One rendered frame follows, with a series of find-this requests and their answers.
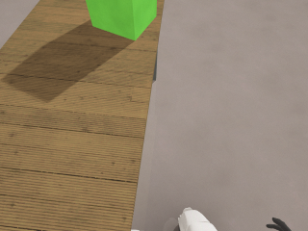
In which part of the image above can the robot right hand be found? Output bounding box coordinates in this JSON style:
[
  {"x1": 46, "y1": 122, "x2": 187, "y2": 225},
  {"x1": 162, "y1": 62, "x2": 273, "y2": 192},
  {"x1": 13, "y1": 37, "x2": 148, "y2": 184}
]
[{"x1": 266, "y1": 218, "x2": 292, "y2": 231}]

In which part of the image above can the robot right thigh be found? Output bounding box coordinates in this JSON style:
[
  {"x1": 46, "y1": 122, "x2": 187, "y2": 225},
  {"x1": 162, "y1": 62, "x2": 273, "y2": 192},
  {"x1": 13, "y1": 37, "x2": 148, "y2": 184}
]
[{"x1": 178, "y1": 210, "x2": 218, "y2": 231}]

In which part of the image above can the carton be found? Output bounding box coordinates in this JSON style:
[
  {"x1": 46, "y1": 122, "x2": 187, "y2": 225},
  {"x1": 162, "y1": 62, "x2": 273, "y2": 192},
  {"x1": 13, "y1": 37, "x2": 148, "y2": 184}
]
[{"x1": 86, "y1": 0, "x2": 157, "y2": 40}]

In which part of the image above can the table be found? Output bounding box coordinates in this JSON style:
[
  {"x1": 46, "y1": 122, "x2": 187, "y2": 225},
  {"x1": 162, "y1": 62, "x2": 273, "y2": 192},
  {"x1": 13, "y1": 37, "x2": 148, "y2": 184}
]
[{"x1": 0, "y1": 0, "x2": 165, "y2": 231}]

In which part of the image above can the right robot shin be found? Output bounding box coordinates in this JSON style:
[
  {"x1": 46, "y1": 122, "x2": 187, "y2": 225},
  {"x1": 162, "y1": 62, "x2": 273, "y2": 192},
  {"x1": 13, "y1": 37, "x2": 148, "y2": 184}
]
[{"x1": 183, "y1": 208, "x2": 192, "y2": 213}]

